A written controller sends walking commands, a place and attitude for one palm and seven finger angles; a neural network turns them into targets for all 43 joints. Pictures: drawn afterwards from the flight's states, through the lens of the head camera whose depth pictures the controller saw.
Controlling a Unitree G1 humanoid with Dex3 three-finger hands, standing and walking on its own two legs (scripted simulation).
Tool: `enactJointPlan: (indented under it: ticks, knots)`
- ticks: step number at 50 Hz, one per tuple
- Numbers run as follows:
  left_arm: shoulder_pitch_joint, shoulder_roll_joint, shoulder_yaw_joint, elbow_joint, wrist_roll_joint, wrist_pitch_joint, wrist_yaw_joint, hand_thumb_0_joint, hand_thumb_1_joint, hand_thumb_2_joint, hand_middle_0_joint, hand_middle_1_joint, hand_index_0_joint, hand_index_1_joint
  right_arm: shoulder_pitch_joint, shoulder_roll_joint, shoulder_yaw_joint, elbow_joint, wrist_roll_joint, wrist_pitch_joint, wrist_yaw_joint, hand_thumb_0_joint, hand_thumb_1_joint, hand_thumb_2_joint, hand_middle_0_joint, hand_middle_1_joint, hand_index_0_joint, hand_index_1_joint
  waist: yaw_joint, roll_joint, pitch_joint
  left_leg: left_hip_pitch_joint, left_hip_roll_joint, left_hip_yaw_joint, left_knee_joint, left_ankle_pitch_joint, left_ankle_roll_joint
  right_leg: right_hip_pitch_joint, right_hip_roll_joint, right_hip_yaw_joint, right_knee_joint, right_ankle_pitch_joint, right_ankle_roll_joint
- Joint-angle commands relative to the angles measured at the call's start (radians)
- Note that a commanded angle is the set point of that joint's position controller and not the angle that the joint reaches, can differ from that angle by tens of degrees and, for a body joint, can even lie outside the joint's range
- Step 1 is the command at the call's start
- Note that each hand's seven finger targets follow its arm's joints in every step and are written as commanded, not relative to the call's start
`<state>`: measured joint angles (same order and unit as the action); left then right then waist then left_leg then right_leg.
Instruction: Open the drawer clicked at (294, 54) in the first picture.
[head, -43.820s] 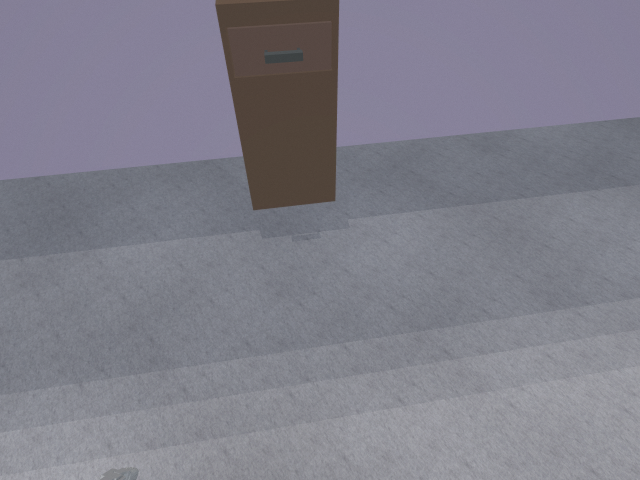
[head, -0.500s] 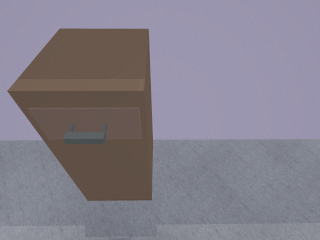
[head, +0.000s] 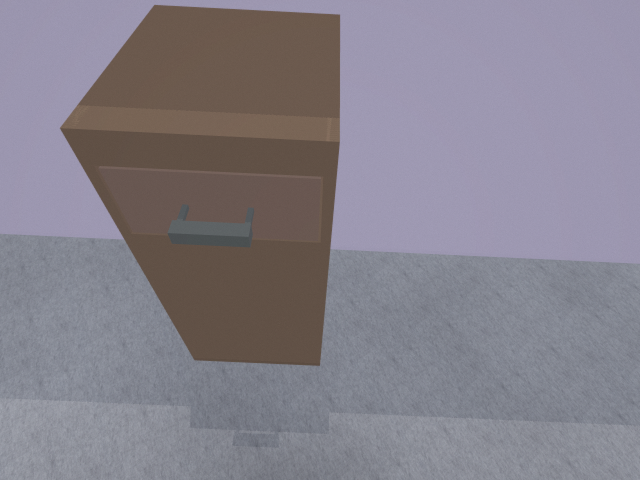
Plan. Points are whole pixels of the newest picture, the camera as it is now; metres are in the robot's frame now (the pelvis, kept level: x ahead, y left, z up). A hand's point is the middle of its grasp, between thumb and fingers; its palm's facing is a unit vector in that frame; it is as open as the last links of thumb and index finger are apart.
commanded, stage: come to a stop and stand still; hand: left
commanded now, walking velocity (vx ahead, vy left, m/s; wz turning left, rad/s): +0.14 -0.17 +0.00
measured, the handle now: (214, 222) +0.50 +0.22 -0.03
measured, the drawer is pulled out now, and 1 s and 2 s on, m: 0.00 0.00 0.00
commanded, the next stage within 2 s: look again from close up in 0.84 s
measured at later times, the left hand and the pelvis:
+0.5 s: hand out of the picture -0.03 +0.13 -0.17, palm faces +0.03 -0.99 -0.12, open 7.3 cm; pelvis +0.01 -0.02 +0.01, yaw -1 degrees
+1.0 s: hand out of the picture -0.01 +0.14 -0.17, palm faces -0.02 -0.98 -0.18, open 7.3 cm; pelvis +0.01 -0.02 +0.01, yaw -2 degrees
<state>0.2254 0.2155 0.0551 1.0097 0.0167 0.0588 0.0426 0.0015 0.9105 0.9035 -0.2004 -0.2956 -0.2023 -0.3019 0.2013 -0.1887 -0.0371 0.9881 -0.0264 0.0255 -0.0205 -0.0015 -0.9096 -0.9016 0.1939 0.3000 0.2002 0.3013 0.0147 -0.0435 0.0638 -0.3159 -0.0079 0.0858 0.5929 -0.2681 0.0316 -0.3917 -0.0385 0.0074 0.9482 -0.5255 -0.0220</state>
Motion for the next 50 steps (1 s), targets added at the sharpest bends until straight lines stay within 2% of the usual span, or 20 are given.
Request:
enactJointPlan:
  ticks: [1, 6, 8, 9, 10, 12, 13, 14, 17, 19, 20, 23, 28, 42, 43, 44, 45, 47, 48, 50]
  knots:
    - [0.079, 0.026, 0.003, -0.042, 0.011, -0.025, -0.008, 0.0, 0.9, 0.9, -0.2, -0.3, -0.2, -0.3, -0.001, -0.109, -0.005, -0.065, -0.006, -0.03, -0.005, 0.0, -0.9, -0.9, 0.2, 0.3, 0.2, 0.3, 0.012, 0.136, -0.042, -0.083, 0.272, -0.3, -0.379, -0.062, 0.154, -0.011, -0.012, 0.028, 0.175, 0.101, -0.001]
    - [0.078, 0.0, -0.025, -0.026, 0.007, -0.045, -0.027, 0.0, 0.9, 0.9, -0.2, -0.3, -0.2, -0.3, 0.112, -0.125, -0.008, -0.006, -0.011, -0.038, -0.007, 0.0, -0.9, -0.9, 0.2, 0.3, 0.2, 0.3, -0.043, 0.139, -0.089, 0.109, 0.257, -0.311, -0.377, -0.131, 0.143, 0.053, 0.015, -0.04, -0.231, 0.017, 0.004]
    - [0.107, 0.0, -0.027, -0.011, 0.007, -0.05, -0.029, 0.0, 0.9, 0.9, -0.2, -0.3, -0.2, -0.3, 0.141, -0.13, -0.014, 0.013, -0.009, -0.031, -0.004, 0.0, -0.9, -0.9, 0.2, 0.3, 0.2, 0.3, -0.041, 0.123, -0.09, 0.104, 0.242, -0.305, -0.357, -0.175, 0.122, 0.124, 0.034, -0.049, -0.394, 0.047, -0.006]
    - [0.136, 0.003, -0.026, 0.001, 0.008, -0.055, -0.029, 0.0, 0.9, 0.9, -0.2, -0.3, -0.2, -0.3, 0.131, -0.127, -0.015, 0.019, -0.004, -0.029, -0.003, 0.0, -0.9, -0.9, 0.2, 0.3, 0.2, 0.3, -0.021, 0.1, -0.078, 0.07, 0.223, -0.274, -0.319, -0.172, 0.098, 0.187, 0.033, -0.045, -0.523, 0.133, -0.007]
    - [0.169, 0.023, -0.023, 0.014, 0.01, -0.059, -0.026, 0.0, 0.9, 0.9, -0.2, -0.3, -0.2, -0.3, 0.124, -0.105, -0.012, 0.018, 0.001, -0.027, 0.0, 0.0, -0.9, -0.9, 0.2, 0.3, 0.2, 0.3, -0.01, 0.034, -0.057, -0.014, 0.171, -0.211, -0.264, -0.175, 0.056, 0.273, 0.001, 0.011, -0.601, 0.166, -0.023]
    - [0.191, 0.089, -0.019, 0.026, 0.009, -0.069, -0.018, 0.0, 0.9, 0.9, -0.2, -0.3, -0.2, -0.3, 0.067, -0.038, 0.013, -0.006, 0.011, -0.031, 0.005, 0.0, -0.9, -0.9, 0.2, 0.3, 0.2, 0.3, 0.002, -0.192, 0.011, -0.13, 0.032, -0.032, -0.041, -0.128, -0.015, 0.24, -0.196, 0.254, -0.76, 0.055, -0.1]
    - [0.156, 0.092, -0.022, 0.018, 0.004, -0.077, -0.017, 0.0, 0.9, 0.9, -0.2, -0.3, -0.2, -0.3, 0.049, -0.047, 0.016, -0.006, 0.005, -0.035, 0.011, 0.0, -0.9, -0.9, 0.2, 0.3, 0.2, 0.3, -0.007, -0.145, 0.017, -0.099, 0.035, -0.033, -0.002, -0.124, -0.019, 0.189, -0.225, 0.273, -0.765, 0.102, -0.129]
    - [0.135, 0.072, -0.023, 0.015, 0.004, -0.086, -0.013, 0.0, 0.9, 0.9, -0.2, -0.3, -0.2, -0.3, 0.053, -0.041, 0.015, 0.003, 0.004, -0.032, 0.011, 0.0, -0.9, -0.9, 0.2, 0.3, 0.2, 0.3, -0.015, -0.181, 0.037, -0.09, 0.047, -0.044, 0.025, -0.109, -0.018, 0.175, -0.193, 0.237, -0.747, 0.225, -0.129]
    - [0.126, 0.038, -0.035, 0.033, -0.003, -0.093, -0.015, 0.0, 0.9, 0.9, -0.2, -0.3, -0.2, -0.3, 0.135, -0.019, 0.028, 0.066, 0.011, -0.044, 0.001, 0.0, -0.9, -0.9, 0.2, 0.3, 0.2, 0.3, -0.046, -0.063, 0.041, 0.065, 0.06, -0.059, -0.09, 0.081, -0.015, 0.131, -0.124, 0.103, -0.627, 0.448, -0.094]
    - [0.156, 0.011, -0.038, 0.048, -0.006, -0.09, -0.015, 0.0, 0.9, 0.9, -0.2, -0.3, -0.2, -0.3, 0.173, -0.037, 0.03, 0.101, 0.013, -0.055, -0.008, 0.0, -0.9, -0.9, 0.2, 0.3, 0.2, 0.3, -0.034, 0.045, 0.044, 0.137, 0.1, -0.108, -0.149, 0.225, 0.005, 0.105, -0.048, 0.046, -0.565, 0.407, -0.048]
    - [0.176, 0.004, -0.039, 0.055, -0.006, -0.085, -0.013, 0.0, 0.9, 0.9, -0.2, -0.3, -0.2, -0.3, 0.178, -0.047, 0.031, 0.106, 0.013, -0.055, -0.013, 0.0, -0.9, -0.9, 0.2, 0.3, 0.2, 0.3, -0.024, 0.078, 0.057, 0.121, 0.117, -0.125, -0.165, 0.203, 0.014, 0.107, -0.033, 0.043, -0.568, 0.343, -0.038]
    - [0.207, 0.002, -0.039, 0.083, -0.005, -0.08, -0.013, 0.0, 0.9, 0.9, -0.2, -0.3, -0.2, -0.3, 0.164, -0.034, 0.036, 0.118, 0.016, -0.054, -0.019, 0.0, -0.9, -0.9, 0.2, 0.3, 0.2, 0.3, -0.011, 0.132, 0.059, 0.11, 0.12, -0.128, -0.179, 0.199, 0.017, 0.142, -0.035, 0.047, -0.578, 0.331, -0.033]
    - [0.228, -0.008, -0.042, 0.106, -0.007, -0.087, -0.007, 0.0, 0.9, 0.9, -0.2, -0.3, -0.2, -0.3, 0.172, -0.032, 0.037, 0.126, 0.019, -0.059, -0.028, 0.0, -0.9, -0.9, 0.2, 0.3, 0.2, 0.3, -0.012, 0.052, -0.045, 0.177, 0.118, -0.102, -0.137, 0.335, 0.011, 0.221, -0.05, 0.042, -0.567, 0.532, -0.026]
    - [0.239, -0.021, -0.045, 0.108, -0.005, -0.086, 0.006, 0.0, 0.9, 0.9, -0.2, -0.3, -0.2, -0.3, 0.151, -0.016, 0.041, 0.149, 0.018, -0.048, -0.028, 0.0, -0.9, -0.9, 0.2, 0.3, 0.2, 0.3, -0.009, 0.01, 0.012, 0.174, 0.109, -0.087, -0.167, 0.318, 0.001, 0.233, -0.059, 0.035, -0.593, 0.631, -0.012]
    - [0.299, 0.031, -0.04, 0.118, 0.011, -0.121, 0.043, 0.0, 0.9, 0.9, -0.2, -0.3, -0.2, -0.3, 0.011, -0.053, 0.032, 0.053, 0.025, -0.058, -0.011, 0.0, -0.9, -0.9, 0.2, 0.3, 0.2, 0.3, 0.036, -0.07, 0.106, 0.01, 0.083, -0.036, 0.107, 0.182, -0.032, 0.155, -0.134, 0.165, -0.644, 1.136, 0.082]
    - [0.272, 0.062, -0.042, 0.085, 0.01, -0.128, 0.039, 0.0, 0.9, 0.9, -0.2, -0.3, -0.2, -0.3, 0.029, -0.017, 0.037, -0.003, 0.021, -0.037, -0.002, 0.0, -0.9, -0.9, 0.2, 0.3, 0.2, 0.3, -0.025, -0.068, 0.129, -0.053, 0.043, -0.038, 0.109, -0.05, -0.023, 0.22, -0.173, 0.131, -0.588, 1.348, 0.059]
    - [0.246, 0.052, -0.046, 0.064, 0.005, -0.129, 0.033, 0.0, 0.9, 0.9, -0.2, -0.3, -0.2, -0.3, 0.095, 0.02, 0.035, 0.018, 0.016, -0.034, -0.008, 0.0, -0.9, -0.9, 0.2, 0.3, 0.2, 0.3, -0.039, -0.102, 0.04, -0.03, 0.024, -0.023, 0.089, -0.094, 0.009, 0.297, -0.176, 0.108, -0.521, 1.496, 0.053]
    - [0.199, 0.046, -0.05, 0.037, -0.004, -0.13, 0.031, 0.0, 0.9, 0.9, -0.2, -0.3, -0.2, -0.3, 0.177, -0.013, 0.027, 0.03, 0.014, -0.042, -0.011, 0.0, -0.9, -0.9, 0.2, 0.3, 0.2, 0.3, -0.071, -0.172, -0.122, 0.031, 0.018, -0.026, 0.02, -0.021, 0.013, 0.394, -0.127, 0.049, -0.437, 1.459, -0.025]
    - [0.184, 0.053, -0.047, 0.019, -0.007, -0.128, 0.029, 0.0, 0.9, 0.9, -0.2, -0.3, -0.2, -0.3, 0.19, -0.023, 0.025, 0.032, 0.015, -0.047, -0.011, 0.0, -0.9, -0.9, 0.2, 0.3, 0.2, 0.3, -0.073, -0.124, -0.178, 0.072, 0.013, -0.025, -0.031, 0.064, 0.013, 0.42, -0.114, 0.049, -0.398, 1.394, -0.039]
    - [0.18, 0.038, -0.048, 0.002, -0.016, -0.111, 0.025, 0.0, 0.9, 0.9, -0.2, -0.3, -0.2, -0.3, 0.188, -0.05, 0.024, 0.039, 0.01, -0.05, -0.015, 0.0, -0.9, -0.9, 0.2, 0.3, 0.2, 0.3, -0.055, 0.024, -0.178, 0.16, 0.074, -0.078, -0.037, 0.34, 0.032, 0.318, -0.072, 0.054, -0.38, 1.008, -0.037]
